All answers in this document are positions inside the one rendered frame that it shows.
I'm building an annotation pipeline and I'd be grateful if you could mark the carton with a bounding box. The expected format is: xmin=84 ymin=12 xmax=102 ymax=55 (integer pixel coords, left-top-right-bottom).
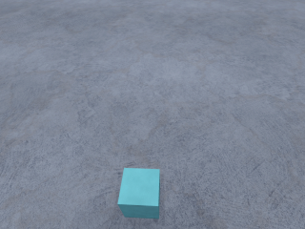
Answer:
xmin=117 ymin=168 xmax=160 ymax=219

